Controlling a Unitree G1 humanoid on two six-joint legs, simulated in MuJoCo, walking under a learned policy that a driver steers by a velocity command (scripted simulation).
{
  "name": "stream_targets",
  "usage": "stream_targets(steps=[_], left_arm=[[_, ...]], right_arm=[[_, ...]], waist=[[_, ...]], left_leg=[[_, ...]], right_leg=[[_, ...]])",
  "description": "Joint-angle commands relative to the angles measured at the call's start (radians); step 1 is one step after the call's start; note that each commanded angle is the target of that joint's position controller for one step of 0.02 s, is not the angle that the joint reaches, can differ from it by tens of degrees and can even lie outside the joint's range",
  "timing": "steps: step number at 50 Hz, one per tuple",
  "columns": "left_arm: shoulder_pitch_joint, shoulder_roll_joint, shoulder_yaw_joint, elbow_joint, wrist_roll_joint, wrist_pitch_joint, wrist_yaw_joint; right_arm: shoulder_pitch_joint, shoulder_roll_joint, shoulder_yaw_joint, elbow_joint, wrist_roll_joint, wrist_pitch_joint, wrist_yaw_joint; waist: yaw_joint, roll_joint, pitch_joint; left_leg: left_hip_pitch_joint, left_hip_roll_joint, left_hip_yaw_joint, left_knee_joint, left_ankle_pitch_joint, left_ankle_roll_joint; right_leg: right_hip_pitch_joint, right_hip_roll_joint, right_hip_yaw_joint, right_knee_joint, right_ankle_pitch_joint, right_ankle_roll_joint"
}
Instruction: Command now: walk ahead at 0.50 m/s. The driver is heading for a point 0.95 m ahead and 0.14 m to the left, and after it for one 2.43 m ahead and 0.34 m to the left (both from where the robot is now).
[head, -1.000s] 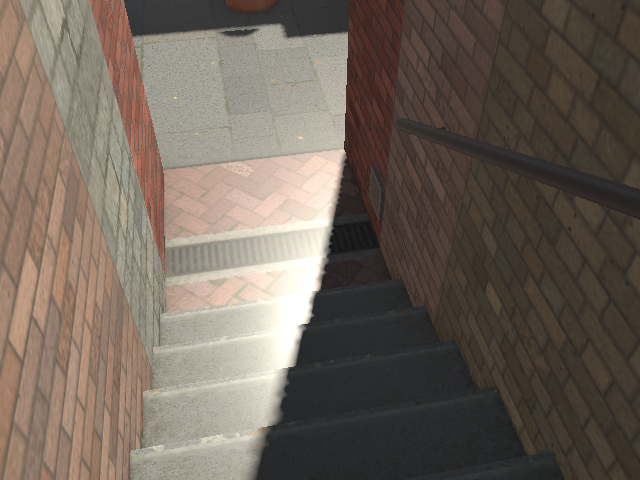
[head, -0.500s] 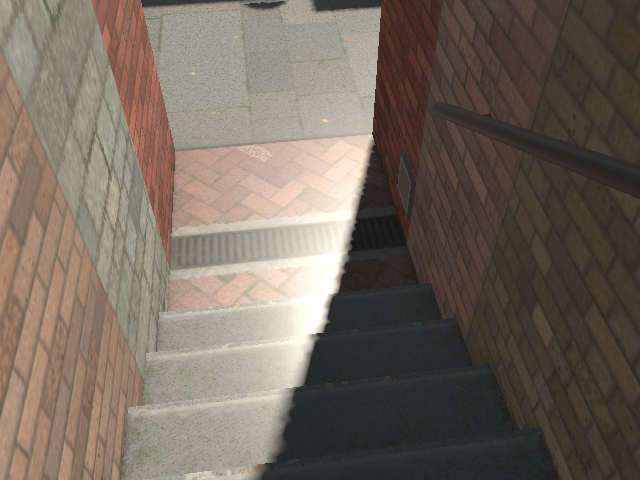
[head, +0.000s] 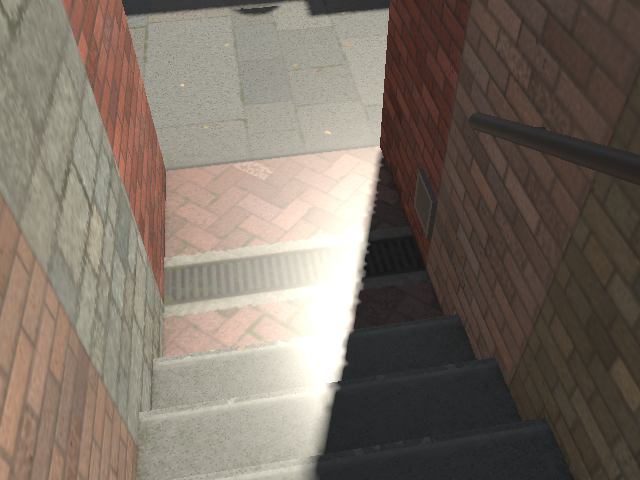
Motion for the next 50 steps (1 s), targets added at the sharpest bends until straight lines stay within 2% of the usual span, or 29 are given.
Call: stream_targets(steps=[1,2,3,4,6,8,12,14,16,17,18,19,20,22,23,24,25,27,28,31,34,39,40,42,43,44,46,49,50], left_arm=[[0.169,-0.023,-0.018,-0.015,0.011,0.004,-0.01],[0.085,-0.028,-0.031,-0.047,0.016,0.005,-0.005],[0.001,-0.001,-0.029,-0.073,0.01,-0.002,0.0],[-0.113,0.002,-0.036,-0.105,0.009,-0.002,0.006],[-0.193,-0.017,-0.051,-0.095,0.006,-0.003,0.008],[-0.201,0.014,-0.045,-0.126,0.017,0.025,-0.004],[-0.286,0.036,-0.044,-0.17,0.012,0.038,-0.008],[-0.182,0.044,-0.032,-0.103,-0.027,0.013,0.007],[0.316,0.174,0.046,0.053,-0.017,-0.009,0.011],[0.454,0.252,0.068,0.095,0.004,0.01,0.0],[0.499,0.256,0.079,0.117,0.022,0.023,-0.015],[0.409,0.201,0.069,0.1,0.022,0.028,-0.007],[0.261,0.124,0.041,0.072,0.019,0.027,0.004],[0.134,-0.052,-0.021,0.044,0.007,-0.008,0.02],[0.148,-0.056,-0.023,0.052,0.011,-0.03,0.033],[0.183,-0.059,-0.026,0.066,-0.019,-0.047,0.05],[0.221,-0.014,-0.021,0.072,-0.027,-0.054,0.052],[0.216,0.005,-0.024,0.085,-0.007,-0.062,0.045],[0.28,-0.052,-0.039,0.113,-0.005,-0.073,0.066],[0.38,-0.075,-0.073,0.157,0.0,-0.068,0.076],[0.331,-0.049,-0.075,0.132,0.003,-0.052,0.049],[0.471,0.031,-0.033,0.188,-0.015,-0.013,0.097],[0.472,0.038,-0.025,0.196,-0.013,0.004,0.093],[0.492,0.041,-0.012,0.235,0.034,0.027,0.004],[0.673,-0.097,-0.037,0.268,0.011,0.017,-0.036],[0.443,0.02,-0.01,0.164,-0.036,0.001,-0.063],[0.154,0.064,0.009,0.028,-0.067,-0.017,-0.032],[0.154,-0.09,-0.005,0.042,-0.005,-0.017,0.02],[0.166,-0.106,-0.009,0.042,0.031,-0.009,0.014]], right_arm=[[-0.005,-0.061,0.012,-0.053,-0.025,-0.038,0.005],[0.069,-0.033,0.016,-0.004,-0.035,-0.045,-0.003],[0.156,-0.028,0.014,0.0,0.002,-0.048,-0.03],[0.258,0.002,0.024,0.038,-0.004,-0.041,-0.05],[0.305,0.035,0.04,0.026,-0.002,-0.013,-0.063],[0.197,0.004,0.038,-0.004,-0.02,0.001,-0.021],[0.23,-0.074,0.007,0.028,0.014,0.003,-0.038],[0.227,-0.096,-0.021,0.044,0.011,0.031,-0.034],[0.298,-0.051,-0.013,0.098,-0.059,0.049,0.042],[0.436,0.097,0.011,0.117,-0.016,0.041,0.063],[0.295,0.019,-0.009,0.019,0.021,0.033,0.07],[0.083,-0.03,-0.022,-0.082,0.034,0.026,0.058],[-0.014,-0.036,-0.019,-0.126,0.021,0.018,0.031],[-0.003,-0.011,-0.02,-0.123,-0.029,0.024,-0.005],[-0.038,0.02,-0.02,-0.133,-0.036,0.035,-0.013],[-0.026,0.007,-0.027,-0.116,-0.03,0.039,0.0],[-0.06,0.005,-0.033,-0.125,-0.026,0.041,0.004],[-0.033,0.035,-0.024,-0.139,-0.04,0.048,0.016],[-0.079,0.03,-0.021,-0.153,-0.054,0.046,0.017],[-0.238,-0.007,-0.009,-0.203,-0.031,0.05,0.013],[-0.334,-0.056,-0.016,-0.265,-0.041,0.072,0.027],[-0.53,-0.089,-0.014,-0.294,-0.022,0.063,0.029],[-0.475,-0.101,-0.022,-0.255,-0.011,0.058,0.021],[0.092,-0.23,-0.099,-0.073,0.023,0.014,0.008],[0.267,-0.311,-0.116,-0.029,0.04,0.026,0.032],[0.339,-0.301,-0.126,-0.008,0.009,0.038,0.037],[0.187,-0.219,-0.111,-0.014,-0.001,0.051,0.023],[-0.051,-0.004,-0.033,-0.046,-0.018,0.034,0.003],[-0.096,0.027,-0.022,-0.066,0.006,0.005,-0.014]], waist=[[0.095,0.096,0.094],[0.046,0.052,0.102],[-0.025,0.026,0.098],[-0.081,0.016,0.105],[-0.105,-0.028,0.09],[-0.046,0.056,0.132],[-0.107,0.025,0.205],[-0.091,-0.024,0.153],[0.106,-0.084,-0.04],[0.109,-0.241,-0.279],[0.16,-0.137,-0.29],[0.183,-0.027,-0.136],[0.125,0.065,-0.026],[-0.001,0.087,0.099],[-0.002,0.009,0.163],[0.024,0.09,0.131],[0.039,0.028,0.12],[-0.011,-0.02,0.082],[0.038,0.03,0.085],[0.087,0.06,0.123],[0.073,0.005,0.166],[0.198,-0.013,0.19],[0.174,0.021,0.182],[-0.055,0.126,-0.032],[-0.055,0.353,-0.378],[-0.149,0.242,-0.345],[-0.158,0.082,-0.074],[0.05,0.002,0.142],[0.063,0.034,0.137]], left_leg=[[-0.446,0.241,-0.18,-0.099,0.405,0.206],[-0.238,0.273,-0.245,-0.035,0.358,0.202],[0.033,0.284,-0.277,0.029,0.329,0.187],[0.147,0.315,-0.365,0.08,0.286,0.193],[-0.083,0.22,-0.272,0.13,0.125,0.163],[-0.423,0.207,-0.276,0.085,-0.037,0.174],[-0.076,0.279,-0.386,0.201,0.089,0.182],[0.041,0.235,-0.343,0.381,0.264,0.155],[-0.326,0.122,-0.197,0.88,0.208,0.032],[-0.581,0.032,-0.104,1.367,-0.489,-0.045],[-0.751,0.055,-0.118,1.541,-0.532,-0.057],[-0.893,0.096,-0.109,1.393,-0.427,-0.063],[-0.844,0.162,-0.146,1.267,-0.254,-0.039],[-0.608,0.257,-0.221,0.845,0.11,0.01],[-0.567,0.257,-0.187,0.779,0.139,0.021],[-0.502,0.248,-0.178,0.553,0.297,0.008],[-0.479,0.229,-0.14,0.502,0.32,-0.006],[-0.361,0.209,-0.123,0.539,0.414,-0.023],[-0.553,0.255,-0.218,0.369,0.599,-0.037],[-0.52,0.263,-0.215,0.108,0.919,-0.053],[-0.206,0.197,-0.1,0.134,0.824,-0.039],[-0.303,0.205,-0.116,-0.209,0.574,-0.054],[-0.222,0.201,-0.095,-0.318,0.633,-0.048],[0.563,0.208,-0.039,-0.173,1.04,0.054],[1.064,0.456,-0.192,0.169,1.469,0.285],[1.027,0.467,-0.305,0.131,1.347,0.286],[0.642,0.496,-0.417,-0.087,0.407,0.26],[-0.116,0.4,-0.322,-0.201,0.212,0.228],[-0.196,0.325,-0.254,-0.226,0.158,0.203]], right_leg=[[0.278,0.025,-0.043,-0.088,0.191,0.042],[0.056,-0.046,0.086,-0.23,0.317,0.065],[-0.182,-0.05,0.078,-0.426,0.414,0.082],[-0.32,-0.053,0.072,-0.494,0.424,0.092],[-0.005,-0.011,-0.008,-0.735,0.669,0.084],[0.33,0.032,-0.068,-0.631,0.617,0.07],[0.267,0.041,-0.034,-0.898,0.203,0.063],[0.427,0.053,-0.064,-1.09,0.272,0.059],[1.143,-0.006,-0.088,-0.929,0.667,-0.045],[1.528,-0.219,0.055,-0.608,1.194,-0.254],[1.512,-0.289,0.183,-0.634,1.12,-0.291],[1.345,-0.306,0.231,-0.785,0.665,-0.263],[1.091,-0.284,0.213,-0.883,0.318,-0.213],[0.646,-0.179,0.119,-0.973,0.221,-0.164],[0.526,-0.137,0.101,-0.997,0.2,-0.179],[0.475,-0.121,0.076,-1.02,0.12,-0.203],[0.463,-0.106,0.093,-1.028,0.077,-0.219],[0.338,-0.074,0.079,-0.918,0.128,-0.197],[0.524,-0.082,0.1,-0.854,0.063,-0.175],[0.47,-0.065,0.114,-0.711,-0.139,-0.126],[0.172,-0.009,0.081,-0.696,-0.266,-0.098],[0.615,-0.086,0.199,-0.481,-0.172,-0.056],[0.637,-0.06,0.176,-0.394,-0.147,-0.034],[0.236,0.06,0.01,0.066,-0.071,0.079],[0.009,0.149,-0.087,0.629,-0.774,0.134],[-0.202,0.147,-0.062,0.832,-0.848,0.124],[-0.445,0.076,-0.037,0.759,-0.667,0.072],[-0.125,-0.057,0.108,0.3,-0.192,0.002],[-0.058,-0.061,0.08,0.097,-0.035,-0.022]])
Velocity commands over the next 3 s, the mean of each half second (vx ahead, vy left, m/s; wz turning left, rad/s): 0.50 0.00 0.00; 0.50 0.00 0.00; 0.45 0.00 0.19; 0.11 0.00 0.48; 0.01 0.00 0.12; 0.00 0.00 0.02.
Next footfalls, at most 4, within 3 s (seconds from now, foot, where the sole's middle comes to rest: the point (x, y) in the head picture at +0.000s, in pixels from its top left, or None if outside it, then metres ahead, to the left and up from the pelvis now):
0.32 right None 0.31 -0.13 -0.93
0.82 left None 0.62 0.12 -1.09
1.38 right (369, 424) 0.91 -0.12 -1.26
1.84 left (288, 422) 0.93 0.12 -1.26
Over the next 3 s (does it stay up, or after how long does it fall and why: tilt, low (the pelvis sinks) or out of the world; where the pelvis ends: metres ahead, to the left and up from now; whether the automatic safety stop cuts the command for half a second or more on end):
stays up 0.89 -0.01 -0.48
